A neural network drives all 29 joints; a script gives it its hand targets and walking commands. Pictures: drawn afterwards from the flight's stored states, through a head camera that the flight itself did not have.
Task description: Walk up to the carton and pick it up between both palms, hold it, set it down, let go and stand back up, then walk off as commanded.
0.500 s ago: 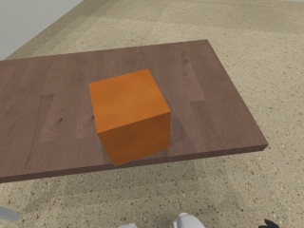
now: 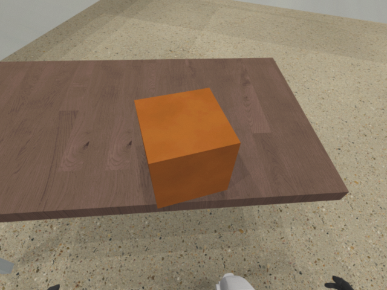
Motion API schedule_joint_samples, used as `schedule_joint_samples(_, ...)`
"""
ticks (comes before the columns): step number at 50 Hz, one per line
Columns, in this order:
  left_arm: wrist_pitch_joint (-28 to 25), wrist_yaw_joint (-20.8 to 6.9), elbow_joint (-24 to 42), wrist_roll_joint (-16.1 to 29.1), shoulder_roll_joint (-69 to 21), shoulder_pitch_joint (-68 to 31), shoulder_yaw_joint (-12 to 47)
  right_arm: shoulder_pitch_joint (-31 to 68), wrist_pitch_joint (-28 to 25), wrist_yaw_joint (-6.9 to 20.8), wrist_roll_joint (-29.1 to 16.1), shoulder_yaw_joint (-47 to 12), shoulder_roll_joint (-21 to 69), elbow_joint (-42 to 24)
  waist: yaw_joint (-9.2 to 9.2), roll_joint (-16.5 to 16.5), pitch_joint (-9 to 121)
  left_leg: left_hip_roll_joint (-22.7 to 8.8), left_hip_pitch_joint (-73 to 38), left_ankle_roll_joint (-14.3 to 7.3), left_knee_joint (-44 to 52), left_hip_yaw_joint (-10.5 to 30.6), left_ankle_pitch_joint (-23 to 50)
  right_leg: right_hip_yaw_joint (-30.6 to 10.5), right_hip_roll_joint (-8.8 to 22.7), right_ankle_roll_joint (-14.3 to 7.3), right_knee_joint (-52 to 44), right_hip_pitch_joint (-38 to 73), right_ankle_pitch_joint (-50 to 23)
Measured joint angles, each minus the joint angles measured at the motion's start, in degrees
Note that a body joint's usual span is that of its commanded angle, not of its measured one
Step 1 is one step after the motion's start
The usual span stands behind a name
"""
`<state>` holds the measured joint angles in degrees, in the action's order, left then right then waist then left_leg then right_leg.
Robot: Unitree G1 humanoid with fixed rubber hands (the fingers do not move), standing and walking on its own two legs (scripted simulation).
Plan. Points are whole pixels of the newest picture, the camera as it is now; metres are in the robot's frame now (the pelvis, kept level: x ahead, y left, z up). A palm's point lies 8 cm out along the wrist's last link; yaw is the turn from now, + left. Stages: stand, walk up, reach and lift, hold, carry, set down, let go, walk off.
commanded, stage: walk up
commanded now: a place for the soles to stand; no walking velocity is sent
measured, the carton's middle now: (183, 147) +0.43 +0.02 +0.03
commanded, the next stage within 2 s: reach and lift in 0.76 s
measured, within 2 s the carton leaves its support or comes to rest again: neither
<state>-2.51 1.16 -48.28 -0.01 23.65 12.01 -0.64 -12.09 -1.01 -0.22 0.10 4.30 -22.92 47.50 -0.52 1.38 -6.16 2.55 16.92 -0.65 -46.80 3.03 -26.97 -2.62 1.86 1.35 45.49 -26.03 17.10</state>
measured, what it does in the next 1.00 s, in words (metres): stands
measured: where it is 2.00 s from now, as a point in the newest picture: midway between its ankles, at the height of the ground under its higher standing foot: outside the picture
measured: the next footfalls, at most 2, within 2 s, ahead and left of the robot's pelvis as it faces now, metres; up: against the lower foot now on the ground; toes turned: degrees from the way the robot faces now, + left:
none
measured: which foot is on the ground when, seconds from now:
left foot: down 0.00-1.00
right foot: down 0.00-1.00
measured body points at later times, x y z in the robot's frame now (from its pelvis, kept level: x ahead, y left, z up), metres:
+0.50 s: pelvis +0.00 +0.00 +0.00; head +0.02 -0.01 +0.45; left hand +0.11 +0.32 -0.10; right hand +0.10 -0.32 -0.11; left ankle -0.02 +0.12 -0.70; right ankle +0.08 -0.14 -0.70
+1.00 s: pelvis +0.00 -0.01 +0.00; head +0.05 -0.05 +0.45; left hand +0.17 +0.27 -0.08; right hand +0.13 -0.32 -0.12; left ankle -0.02 +0.12 -0.70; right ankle +0.08 -0.14 -0.70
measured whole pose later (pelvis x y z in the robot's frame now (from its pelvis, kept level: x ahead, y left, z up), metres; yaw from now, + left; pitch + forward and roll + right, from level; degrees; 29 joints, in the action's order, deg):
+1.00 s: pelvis +0.00 -0.01 +0.00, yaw -1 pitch -1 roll +0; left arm 18.9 2.4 -30.7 0.0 17.6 7.4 -0.9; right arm -8.2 -11.8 3.8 2.9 5.7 -22.9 50.8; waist -0.5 -4.5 -6.5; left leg 0.8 19.0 0.3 -47.0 2.8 -27.3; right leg -2.2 0.3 1.4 45.7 -28.3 16.7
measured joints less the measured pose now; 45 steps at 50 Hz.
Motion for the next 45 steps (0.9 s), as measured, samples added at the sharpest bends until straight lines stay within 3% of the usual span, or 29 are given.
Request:
schedule_joint_samples(39, 0.05, -0.96, 0.00, 0.00, -0.04, -1.31, 0.00, 0.47, -0.02, 0.03, 0.00, 0.00, 0.00, 0.00, 0.02, -2.45, 0.00, -0.04, 0.21, 0.00, 0.01, 0.41, 0.02, 0.34, 0.01, 0.31, -0.41, 0.08, -0.52)
schedule_joint_samples(42, 10.91, 0.78, 3.85, 0.00, -0.92, -2.36, 0.00, 1.76, -6.71, 2.44, 2.13, 0.89, 0.04, 2.96, 0.01, -2.76, -0.01, -0.15, 0.97, 0.22, -0.11, 0.21, 0.02, 0.35, -0.04, 0.31, 0.09, -0.86, -0.78)
schedule_joint_samples(45, 17.98, 1.39, 8.85, 0.01, -2.98, -3.30, -0.01, 2.83, -9.96, 4.10, 2.78, 1.24, 0.03, 3.25, 0.01, -3.73, -0.01, -0.63, 2.06, 0.40, -0.18, -0.19, 0.02, 0.35, -0.41, 0.31, 0.17, -1.95, -0.42)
